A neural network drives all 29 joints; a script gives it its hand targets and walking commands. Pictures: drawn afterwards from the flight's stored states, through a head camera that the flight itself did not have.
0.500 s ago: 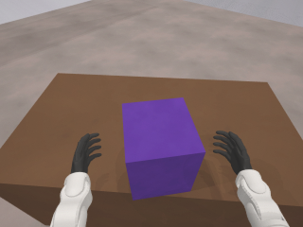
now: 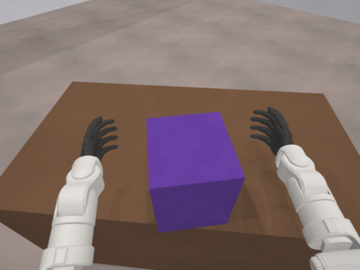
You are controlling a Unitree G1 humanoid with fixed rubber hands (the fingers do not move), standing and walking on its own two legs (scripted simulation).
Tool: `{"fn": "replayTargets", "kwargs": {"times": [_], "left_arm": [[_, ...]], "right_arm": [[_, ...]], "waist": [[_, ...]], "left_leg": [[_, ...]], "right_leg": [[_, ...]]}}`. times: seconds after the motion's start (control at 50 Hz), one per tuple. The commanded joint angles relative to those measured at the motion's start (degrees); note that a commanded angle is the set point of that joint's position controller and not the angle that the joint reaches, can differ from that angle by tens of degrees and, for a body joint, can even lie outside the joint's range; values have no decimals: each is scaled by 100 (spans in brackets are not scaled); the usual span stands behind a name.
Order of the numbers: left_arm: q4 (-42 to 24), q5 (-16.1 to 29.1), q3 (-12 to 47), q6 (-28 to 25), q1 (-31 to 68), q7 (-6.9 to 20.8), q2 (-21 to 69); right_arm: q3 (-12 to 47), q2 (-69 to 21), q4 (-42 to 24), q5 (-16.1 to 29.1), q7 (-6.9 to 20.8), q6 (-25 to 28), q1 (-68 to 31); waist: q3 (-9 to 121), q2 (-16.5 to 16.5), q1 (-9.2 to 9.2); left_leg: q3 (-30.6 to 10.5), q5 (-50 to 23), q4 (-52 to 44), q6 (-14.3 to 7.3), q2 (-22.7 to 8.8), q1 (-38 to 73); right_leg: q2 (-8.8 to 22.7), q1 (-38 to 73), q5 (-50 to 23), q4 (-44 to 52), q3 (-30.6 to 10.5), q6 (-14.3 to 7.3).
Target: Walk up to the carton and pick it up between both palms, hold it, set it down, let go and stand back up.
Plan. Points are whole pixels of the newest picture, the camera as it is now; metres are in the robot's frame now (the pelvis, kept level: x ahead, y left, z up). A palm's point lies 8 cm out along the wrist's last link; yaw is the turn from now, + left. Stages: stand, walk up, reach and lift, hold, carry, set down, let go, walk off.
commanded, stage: reach and lift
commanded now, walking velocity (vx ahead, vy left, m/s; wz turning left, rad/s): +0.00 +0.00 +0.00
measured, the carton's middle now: (188, 173) +0.39 +0.01 -0.05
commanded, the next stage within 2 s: none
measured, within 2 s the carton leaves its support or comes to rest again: neither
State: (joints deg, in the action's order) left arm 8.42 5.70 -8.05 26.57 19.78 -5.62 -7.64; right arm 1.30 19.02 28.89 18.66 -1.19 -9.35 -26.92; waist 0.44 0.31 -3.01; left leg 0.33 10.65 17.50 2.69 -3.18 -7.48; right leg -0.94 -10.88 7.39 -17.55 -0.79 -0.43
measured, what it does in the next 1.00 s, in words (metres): stands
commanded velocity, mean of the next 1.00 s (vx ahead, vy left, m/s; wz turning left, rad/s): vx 0.00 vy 0.00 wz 0.00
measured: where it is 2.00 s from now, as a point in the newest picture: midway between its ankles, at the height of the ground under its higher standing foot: outside the picture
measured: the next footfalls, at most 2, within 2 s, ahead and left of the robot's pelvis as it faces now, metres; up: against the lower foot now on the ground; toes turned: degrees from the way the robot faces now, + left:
none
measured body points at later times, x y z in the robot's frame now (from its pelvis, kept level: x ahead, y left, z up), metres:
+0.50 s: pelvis +0.01 +0.00 +0.00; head +0.02 +0.01 +0.45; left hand +0.40 +0.23 +0.13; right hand +0.45 -0.17 +0.13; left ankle -0.02 +0.15 -0.75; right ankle +0.02 -0.11 -0.75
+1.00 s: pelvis +0.00 +0.00 -0.02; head +0.05 +0.00 +0.42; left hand +0.38 +0.21 +0.00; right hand +0.43 -0.14 +0.01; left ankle -0.02 +0.15 -0.75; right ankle +0.02 -0.11 -0.75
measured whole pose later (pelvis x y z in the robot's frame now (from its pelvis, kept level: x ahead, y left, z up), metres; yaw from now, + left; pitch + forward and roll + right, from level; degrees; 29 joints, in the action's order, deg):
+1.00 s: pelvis +0.00 +0.00 -0.02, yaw +1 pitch +17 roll -1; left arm 71.1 4.7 -6.9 -22.1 38.7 -7.5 -4.9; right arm 2.5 11.0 79.6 13.2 -2.5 21.6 -46.0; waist 12.6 1.4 -4.0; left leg -2.1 16.9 35.4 2.8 -3.5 -35.4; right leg -1.3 -36.2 12.1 -31.5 1.1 -0.4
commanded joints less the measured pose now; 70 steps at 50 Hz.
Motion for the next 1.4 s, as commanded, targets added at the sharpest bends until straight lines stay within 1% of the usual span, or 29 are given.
{"fn": "replayTargets", "kwargs": {"times": [0.0, 0.08, 0.12, 0.14, 0.16, 0.2, 0.26, 0.28, 0.3, 0.34, 0.4, 0.42, 0.52, 0.54, 0.6, 0.72, 0.74, 0.8, 0.86, 0.9, 0.96, 1.0, 1.02, 1.06, 1.2, 1.24, 1.3, 1.32, 1.38], "left_arm": [[-648, -90, -227, -73, 1915, 44, -587], [-379, 18, -179, 12, 2450, 24, -642], [-194, 64, -245, -28, 2675, 26, -723], [36, 17, -208, -12, 3060, 43, -805], [214, -39, -256, 14, 3077, 12, -723], [79, -84, -164, 68, 3101, 4, -714], [349, -159, -381, 58, 3266, -23, -901], [278, -90, -214, 27, 3305, -5, -756], [296, -113, -293, 24, 3498, -4, -903], [734, -87, -328, 29, 3536, -16, -906], [1039, -210, -268, -199, 3285, 40, -669], [1125, -228, -139, -255, 3234, 40, -535], [1333, -482, -195, -1109, 2977, 118, -289], [1960, -528, -202, -1307, 2920, 170, -226], [1816, -594, -388, -2106, 3203, 78, -301], [3356, -585, -193, -3481, 3283, -67, -129], [3926, -474, -215, -3714, 3120, -52, -164], [4283, -478, -64, -4449, 3542, -210, -34], [5262, -386, -81, -4809, 3538, -183, -129], [5386, -137, 100, -5044, 3799, -180, -92], [5721, 4, 227, -5279, 4214, -199, -181], [6106, 145, 224, -5331, 4019, -174, -239], [6111, 265, 255, -5360, 4218, -119, -356], [6074, 250, 160, -5429, 4163, -135, -388], [6284, 312, 226, -5488, 4243, -29, -445], [6168, 266, 301, -5523, 4493, -16, -401], [6364, 135, 8, -5582, 4393, -39, -510], [6274, 212, 128, -5613, 4446, 33, -439], [6040, 25, 71, -5620, 4731, -31, -208]], "right_arm": [[-91, 729, -525, 78, -34, 135, -2061], [-168, 812, -258, 78, -45, 69, -2609], [-102, 715, -142, 131, -42, 9, -2829], [-159, 734, 23, 147, -66, -28, -3033], [-108, 755, 271, 75, -29, 1, -3172], [-111, 787, 519, 102, -25, -57, -3097], [-86, 776, 556, 135, -75, -27, -3361], [-115, 807, 644, 109, -72, 5, -3407], [-132, 881, 495, 175, -69, 42, -3590], [-157, 955, 750, 121, -71, 12, -3726], [23, 662, 1334, 88, -56, 117, -3440], [-77, 734, 1385, 45, -81, 185, -3472], [72, 400, 1660, -23, -13, 748, -3260], [40, 339, 2059, -164, 3, 855, -3174], [-23, 326, 1671, -307, -3, 1379, -3629], [-162, -9, 2835, -707, 56, 2162, -3282], [-47, -147, 2771, -703, 29, 2262, -3308], [-123, -162, 3445, -717, -43, 2708, -3455], [-59, -150, 4175, -709, -145, 3070, -3590], [-26, -128, 4323, -649, -179, 3313, -3824], [133, -112, 4536, -436, -143, 3486, -4077], [362, -46, 4647, -224, -114, 3519, -4190], [379, -40, 4557, -278, -122, 3528, -4328], [402, -55, 4553, -261, -131, 3538, -4296], [530, -348, 4612, -202, -122, 3467, -4359], [364, -400, 4789, -365, -145, 3404, -4439], [179, -503, 4642, -606, -229, 3422, -4417], [122, -620, 4387, -717, -273, 3452, -4433], [-198, -764, 4589, -864, -277, 3418, -4526]], "waist": [[1969, -105, -113], [1985, -241, 27], [2148, -371, -100], [2251, -84, -12], [2312, -135, -110], [2130, 7, -28], [2285, -116, -141], [2402, 29, 16], [2625, 48, -15], [2256, -244, -19], [2314, -56, -49], [2336, 19, 65], [2279, 164, -40], [1987, 39, -26], [2567, 6, -248], [2691, -56, -106], [2708, -424, -197], [3336, 131, -68], [3265, 59, 0], [3595, -72, 79], [4171, 258, -84], [4131, 94, -260], [4195, -166, -154], [4295, -292, -222], [4343, -221, -223], [4149, -207, -21], [4216, -284, -103], [4384, -416, 66], [4264, -8, 57]], "left_leg": [[273, -1862, 103, -82, 470, 369], [245, -1533, -12, -104, 445, 260], [228, -1545, 15, -142, 432, 282], [293, -1520, 25, -86, 464, 282], [254, -1658, 29, -82, 440, 350], [279, -1750, 38, -49, 424, 464], [310, -1775, 56, -47, 450, 354], [231, -1937, 98, 4, 435, 399], [261, -2097, 110, 23, 455, 555], [237, -1863, 54, -17, 447, 339], [275, -2114, 159, 41, 472, 452], [225, -2212, 207, 70, 447, 561], [301, -2447, 347, 117, 472, 418], [234, -2315, 337, 97, 477, 241], [327, -2435, 456, 107, 466, 129], [372, -1724, 649, 164, 431, -601], [428, -1536, 718, 67, 421, -887], [316, -1834, 1092, 282, 340, -1181], [327, -1658, 1442, 292, 368, -1641], [300, -1762, 1658, 291, 329, -1673], [324, -1888, 1963, 324, 354, -1775], [301, -2061, 2064, 318, 317, -1807], [345, -1850, 2105, 255, 351, -1998], [383, -1873, 2096, 207, 344, -2007], [409, -1586, 2185, 146, 395, -2392], [346, -1410, 2146, 135, 387, -2396], [382, -1230, 2155, 122, 423, -2728], [358, -1131, 2159, 79, 432, -2814], [309, -1029, 2101, 155, 434, -2690]], "right_leg": [[-249, 929, -1132, 75, 75, 150], [-251, 847, -929, 91, 164, 206], [-251, 903, -874, 97, 87, 182], [-209, 882, -880, 114, 82, 167], [-258, 814, -932, 99, 141, 129], [-269, 763, -944, 134, 179, 139], [-260, 992, -1038, 103, 148, 183], [-285, 991, -1197, 28, 214, 169], [-288, 1005, -1388, 67, 211, 166], [-307, 923, -1087, 115, 250, 193], [-314, 1009, -1350, 49, 287, 159], [-347, 884, -1403, 56, 294, 136], [-329, 892, -1574, -44, 270, 131], [-337, 852, -1336, 15, 269, 105], [-314, 998, -1516, -170, 221, 98], [-211, 664, -939, -329, 251, 67], [-180, 654, -951, -389, 156, 131], [-249, 15, -906, -745, 267, -32], [-250, -419, -794, -997, 279, 14], [-307, -844, -811, -1214, 367, 46], [-323, -1241, -653, -1472, 366, -29], [-356, -1424, -734, -1553, 344, -23], [-355, -1389, -640, -1559, 349, 37], [-357, -1225, -722, -1604, 329, 43], [-276, -1549, -307, -1668, 311, 96], [-217, -1560, -197, -1659, 301, 136], [-195, -1363, -178, -1694, 230, 143], [-167, -1275, -191, -1668, 248, 202], [-182, -1546, 227, -1670, 367, 130]]}}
